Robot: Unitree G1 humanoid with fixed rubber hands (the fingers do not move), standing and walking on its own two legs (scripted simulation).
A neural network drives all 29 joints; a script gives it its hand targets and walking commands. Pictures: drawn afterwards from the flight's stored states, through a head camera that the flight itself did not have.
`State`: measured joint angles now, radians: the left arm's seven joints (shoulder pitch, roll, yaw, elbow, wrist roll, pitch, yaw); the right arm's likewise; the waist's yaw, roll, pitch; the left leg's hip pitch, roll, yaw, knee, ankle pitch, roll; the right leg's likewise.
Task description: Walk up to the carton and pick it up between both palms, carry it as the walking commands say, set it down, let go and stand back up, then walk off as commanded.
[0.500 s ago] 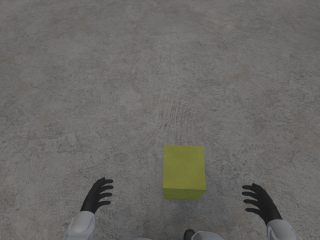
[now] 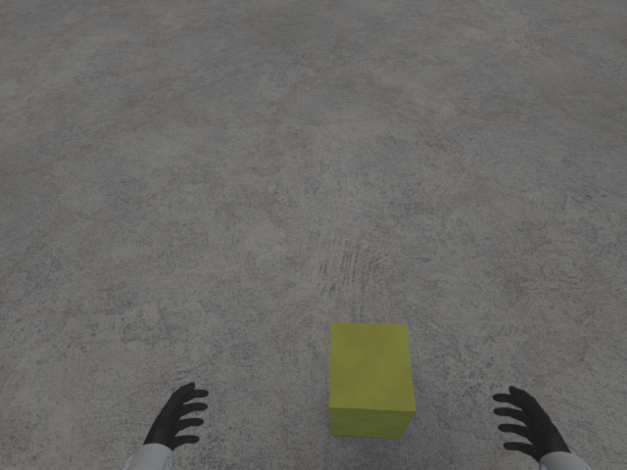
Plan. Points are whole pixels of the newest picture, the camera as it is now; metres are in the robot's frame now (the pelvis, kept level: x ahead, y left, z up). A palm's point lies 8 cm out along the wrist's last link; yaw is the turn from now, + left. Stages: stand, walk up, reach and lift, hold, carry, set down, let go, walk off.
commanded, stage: stand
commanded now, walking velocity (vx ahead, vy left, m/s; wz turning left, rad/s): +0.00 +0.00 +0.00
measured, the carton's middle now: (367, 382) +0.42 -0.08 -0.62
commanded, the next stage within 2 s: walk off in 1.78 s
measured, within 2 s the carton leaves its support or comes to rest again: neither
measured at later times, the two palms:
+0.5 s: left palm (129, 469) +0.13 +0.28 -0.08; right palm (581, 455) +0.15 -0.30 -0.09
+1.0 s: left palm out of the picture +0.09 +0.29 -0.09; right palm out of the picture +0.11 -0.32 -0.09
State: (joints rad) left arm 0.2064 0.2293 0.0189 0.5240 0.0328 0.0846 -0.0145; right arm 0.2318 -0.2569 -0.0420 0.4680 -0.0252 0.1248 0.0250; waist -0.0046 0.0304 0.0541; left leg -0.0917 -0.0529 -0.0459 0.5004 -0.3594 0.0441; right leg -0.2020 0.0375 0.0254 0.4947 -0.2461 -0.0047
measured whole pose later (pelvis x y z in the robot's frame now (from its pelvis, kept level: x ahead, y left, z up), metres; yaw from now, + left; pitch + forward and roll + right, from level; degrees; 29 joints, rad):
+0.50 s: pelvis +0.02 -0.01 +0.00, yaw +2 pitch +0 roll -1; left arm 0.16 0.33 0.03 0.83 0.04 0.00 0.02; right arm 0.20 -0.36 -0.02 0.74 -0.03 0.01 -0.03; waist 0.00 0.03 0.00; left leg -0.09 -0.05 -0.08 0.45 -0.35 0.03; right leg -0.20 0.04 -0.01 0.47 -0.26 -0.02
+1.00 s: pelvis +0.00 -0.02 +0.01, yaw +2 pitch -2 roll +0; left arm 0.13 0.36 0.02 0.98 0.03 -0.01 0.02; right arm 0.20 -0.38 0.00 0.88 -0.02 -0.01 -0.03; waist 0.01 0.02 0.00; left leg -0.05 -0.04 -0.09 0.38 -0.29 0.02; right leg -0.16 0.04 -0.01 0.39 -0.20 -0.03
